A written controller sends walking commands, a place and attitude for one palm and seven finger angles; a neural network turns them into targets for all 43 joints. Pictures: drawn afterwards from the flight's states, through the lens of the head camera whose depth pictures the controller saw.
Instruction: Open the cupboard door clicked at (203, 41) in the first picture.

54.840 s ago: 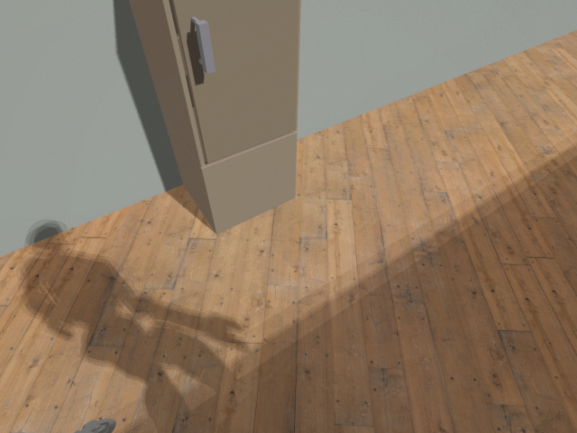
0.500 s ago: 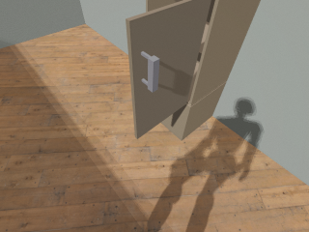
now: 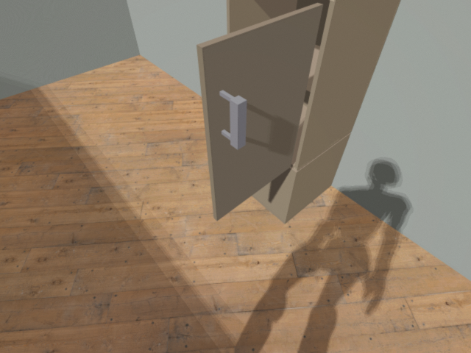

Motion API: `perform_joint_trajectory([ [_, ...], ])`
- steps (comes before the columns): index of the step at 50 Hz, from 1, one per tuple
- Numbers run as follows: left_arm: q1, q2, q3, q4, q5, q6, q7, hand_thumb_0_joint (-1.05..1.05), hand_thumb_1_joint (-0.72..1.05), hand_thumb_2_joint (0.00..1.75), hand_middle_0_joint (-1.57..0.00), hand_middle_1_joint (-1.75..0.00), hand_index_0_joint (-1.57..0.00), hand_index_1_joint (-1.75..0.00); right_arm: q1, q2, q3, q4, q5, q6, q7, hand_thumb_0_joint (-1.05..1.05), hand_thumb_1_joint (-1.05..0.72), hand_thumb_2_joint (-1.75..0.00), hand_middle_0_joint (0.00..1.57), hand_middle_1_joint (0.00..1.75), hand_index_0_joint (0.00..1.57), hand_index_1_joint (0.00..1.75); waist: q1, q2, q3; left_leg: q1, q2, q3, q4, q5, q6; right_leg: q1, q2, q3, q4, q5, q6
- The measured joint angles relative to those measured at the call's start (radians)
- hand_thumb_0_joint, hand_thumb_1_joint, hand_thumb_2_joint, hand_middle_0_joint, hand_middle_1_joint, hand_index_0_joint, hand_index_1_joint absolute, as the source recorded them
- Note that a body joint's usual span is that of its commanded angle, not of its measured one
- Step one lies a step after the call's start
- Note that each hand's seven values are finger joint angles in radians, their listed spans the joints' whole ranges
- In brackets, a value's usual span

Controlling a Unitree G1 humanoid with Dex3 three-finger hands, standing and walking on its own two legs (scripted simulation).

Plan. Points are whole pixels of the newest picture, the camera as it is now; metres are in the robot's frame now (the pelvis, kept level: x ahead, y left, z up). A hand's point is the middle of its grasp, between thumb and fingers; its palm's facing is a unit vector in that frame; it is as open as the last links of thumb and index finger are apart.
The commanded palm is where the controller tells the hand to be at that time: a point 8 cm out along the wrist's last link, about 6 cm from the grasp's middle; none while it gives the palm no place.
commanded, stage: let the arm hang, fingers relaxed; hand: left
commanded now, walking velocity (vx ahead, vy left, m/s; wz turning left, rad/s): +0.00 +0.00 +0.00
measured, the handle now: (231, 119) +0.60 +0.04 +0.07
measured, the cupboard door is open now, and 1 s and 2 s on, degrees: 91 91 91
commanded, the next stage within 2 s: look to check the result in 0.26 s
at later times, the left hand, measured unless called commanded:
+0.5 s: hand out of the picture -0.01 +0.19 -0.17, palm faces +0.03 -0.97 -0.22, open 7.4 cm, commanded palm none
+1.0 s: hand out of the picture +0.08 +0.23 -0.16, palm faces +0.00 -0.95 -0.30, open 7.4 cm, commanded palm none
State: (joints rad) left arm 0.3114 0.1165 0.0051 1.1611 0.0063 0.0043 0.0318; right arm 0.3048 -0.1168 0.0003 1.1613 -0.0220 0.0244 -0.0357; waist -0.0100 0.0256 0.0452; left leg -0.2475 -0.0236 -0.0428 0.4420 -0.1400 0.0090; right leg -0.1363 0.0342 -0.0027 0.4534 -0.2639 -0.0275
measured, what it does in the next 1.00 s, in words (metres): stands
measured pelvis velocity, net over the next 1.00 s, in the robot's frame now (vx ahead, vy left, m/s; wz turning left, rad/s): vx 0.02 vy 0.00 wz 0.00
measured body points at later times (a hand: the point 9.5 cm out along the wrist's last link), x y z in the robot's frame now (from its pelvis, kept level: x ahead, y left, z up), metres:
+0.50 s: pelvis +0.01 +0.01 +0.00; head +0.02 +0.00 +0.45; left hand -0.01 +0.25 -0.15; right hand +0.01 -0.22 -0.16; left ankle +0.06 +0.11 -0.74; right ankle -0.01 -0.10 -0.74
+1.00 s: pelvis +0.02 +0.00 +0.01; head +0.04 -0.01 +0.46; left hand +0.08 +0.28 -0.13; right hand +0.09 -0.27 -0.14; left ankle +0.06 +0.11 -0.74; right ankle -0.01 -0.10 -0.74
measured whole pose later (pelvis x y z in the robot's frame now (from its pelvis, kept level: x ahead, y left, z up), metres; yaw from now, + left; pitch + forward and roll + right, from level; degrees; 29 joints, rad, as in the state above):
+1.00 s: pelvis +0.02 +0.00 +0.01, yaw +0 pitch -2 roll +0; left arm 0.15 0.27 0.02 1.14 0.01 -0.02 0.01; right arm 0.12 -0.29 -0.01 1.14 -0.02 0.00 -0.02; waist -0.01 0.02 0.06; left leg -0.18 -0.03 -0.04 0.35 -0.13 0.01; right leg -0.07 0.03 0.01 0.35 -0.24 -0.02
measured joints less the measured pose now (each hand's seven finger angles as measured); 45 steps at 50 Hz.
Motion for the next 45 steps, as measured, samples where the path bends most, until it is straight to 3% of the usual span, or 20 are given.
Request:
perform_joint_trajectory([
  [7,-0.026,-0.011,0.002,-0.015,0.004,-0.005,0.0,0.0,0.91,0.9,-0.2,-0.3,-0.2,-0.3,-0.009,0.002,-0.003,-0.011,-0.002,-0.007,-0.002,0.0,-0.9,-0.9,0.2,0.3,0.2,0.3,-0.002,-0.014,-0.01,-0.002,-0.003,0.002,-0.002,-0.001,0.004,-0.002,-0.004,0.002,-0.001,-0.001,0.004],
  [18,-0.025,0.026,0.01,-0.012,0.003,-0.008,-0.002,0.0,0.91,0.9,-0.2,-0.3,-0.2,-0.3,-0.031,-0.015,-0.007,-0.02,0.0,-0.013,-0.001,0.0,-0.9,-0.9,0.2,0.3,0.2,0.3,0.001,-0.012,0.005,0.004,-0.008,0.004,-0.014,0.001,0.009,0.006,-0.008,0.004,-0.02,0.004,0.009],
  [45,-0.142,0.143,0.012,-0.018,0.004,-0.018,-0.02,0.0,0.91,0.9,-0.2,-0.3,-0.2,-0.3,-0.165,-0.155,-0.012,-0.022,0.002,-0.022,0.014,0.0,-0.9,-0.9,0.2,0.3,0.2,0.3,0.006,-0.007,0.019,0.054,-0.008,0.007,-0.077,0.01,0.007,0.057,-0.011,0.01,-0.087,0.018,0.007],
])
